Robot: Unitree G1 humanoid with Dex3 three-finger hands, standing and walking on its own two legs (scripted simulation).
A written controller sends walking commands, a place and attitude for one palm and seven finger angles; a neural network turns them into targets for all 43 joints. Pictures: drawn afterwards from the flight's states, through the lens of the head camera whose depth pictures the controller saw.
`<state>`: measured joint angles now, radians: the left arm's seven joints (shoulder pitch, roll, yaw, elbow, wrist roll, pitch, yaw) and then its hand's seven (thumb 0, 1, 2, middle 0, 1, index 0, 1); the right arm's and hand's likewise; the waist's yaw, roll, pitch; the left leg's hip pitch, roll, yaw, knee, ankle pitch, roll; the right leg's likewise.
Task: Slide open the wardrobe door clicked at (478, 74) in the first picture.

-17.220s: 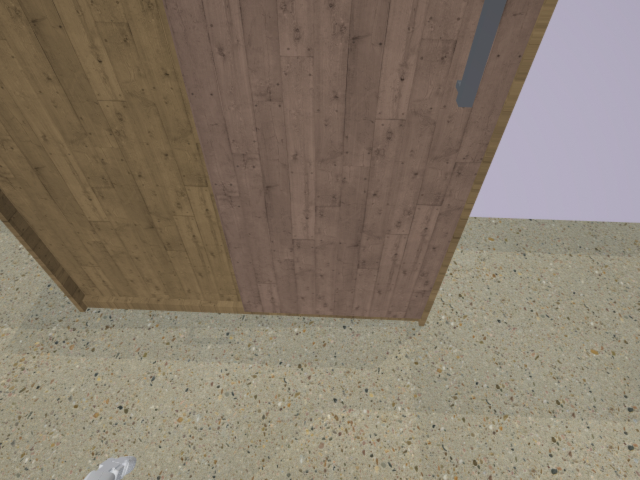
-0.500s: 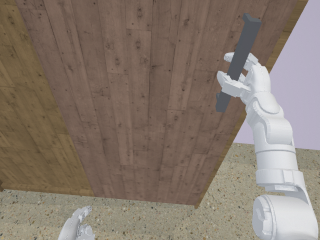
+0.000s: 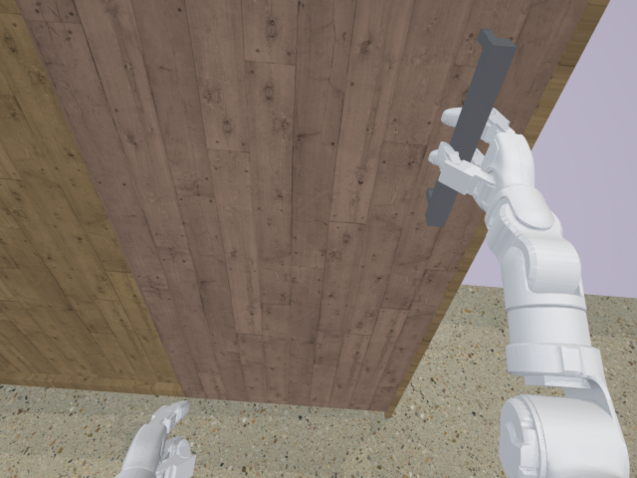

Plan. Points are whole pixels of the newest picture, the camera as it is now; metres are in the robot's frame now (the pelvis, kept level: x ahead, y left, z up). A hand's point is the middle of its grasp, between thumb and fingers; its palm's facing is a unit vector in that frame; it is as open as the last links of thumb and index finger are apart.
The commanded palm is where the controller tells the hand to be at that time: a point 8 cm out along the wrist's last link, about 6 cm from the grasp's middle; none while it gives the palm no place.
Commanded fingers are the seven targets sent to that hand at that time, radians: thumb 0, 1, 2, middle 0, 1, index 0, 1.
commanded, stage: grip the handle and tug to test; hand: right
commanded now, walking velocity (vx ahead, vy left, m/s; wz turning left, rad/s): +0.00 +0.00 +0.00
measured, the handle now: (457, 137) +0.48 -0.12 +0.24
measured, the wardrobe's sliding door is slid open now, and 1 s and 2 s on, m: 0.00 0.00 0.06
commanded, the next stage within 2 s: tug the door sideways, standing still in 0.30 s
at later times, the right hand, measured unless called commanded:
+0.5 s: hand (448, 168) +0.41 -0.10 +0.23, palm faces -0.03 +1.00 -0.02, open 6.4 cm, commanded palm +0.39 -0.14 +0.23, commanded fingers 0.00 -0.90 -0.90 0.45 1.40 0.45 1.40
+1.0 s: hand (442, 166) +0.41 -0.09 +0.23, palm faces +0.05 +1.00 -0.06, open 6.2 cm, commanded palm +0.39 -0.09 +0.23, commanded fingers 0.00 -0.90 -0.90 0.45 1.40 0.45 1.40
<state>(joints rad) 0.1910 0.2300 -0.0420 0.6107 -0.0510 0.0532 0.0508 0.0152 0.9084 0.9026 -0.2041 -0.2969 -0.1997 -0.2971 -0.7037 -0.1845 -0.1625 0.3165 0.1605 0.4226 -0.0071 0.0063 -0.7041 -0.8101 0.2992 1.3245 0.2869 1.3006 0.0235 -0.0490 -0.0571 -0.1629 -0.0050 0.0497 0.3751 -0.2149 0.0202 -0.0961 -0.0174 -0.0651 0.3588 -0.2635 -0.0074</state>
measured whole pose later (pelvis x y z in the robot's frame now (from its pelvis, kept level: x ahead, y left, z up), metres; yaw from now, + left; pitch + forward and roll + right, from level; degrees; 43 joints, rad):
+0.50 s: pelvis +0.03 +0.00 +0.00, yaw +2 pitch +2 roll +0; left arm 0.18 0.24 -0.03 0.59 -0.05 0.06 0.03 0.02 0.91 0.90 -0.20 -0.30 -0.20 -0.30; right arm -0.54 -0.18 -0.16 0.01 0.17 0.53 -0.01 -0.01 -0.73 -0.79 0.28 1.34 0.23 1.28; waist 0.01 -0.05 -0.07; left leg -0.15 -0.01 0.02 0.37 -0.25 0.02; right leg -0.09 -0.01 -0.05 0.37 -0.28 -0.01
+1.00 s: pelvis -0.01 +0.00 -0.01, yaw -4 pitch +0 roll +0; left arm 0.18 0.20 -0.04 0.67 -0.03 0.01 0.02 0.01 0.91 0.90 -0.20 -0.30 -0.20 -0.30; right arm -0.86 -0.10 -0.03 0.46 0.13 0.39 -0.11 -0.01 -0.74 -0.81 0.29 1.33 0.21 1.37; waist -0.03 -0.04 -0.03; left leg -0.21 0.03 0.10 0.46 -0.26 0.01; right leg -0.17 0.02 0.04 0.45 -0.29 -0.01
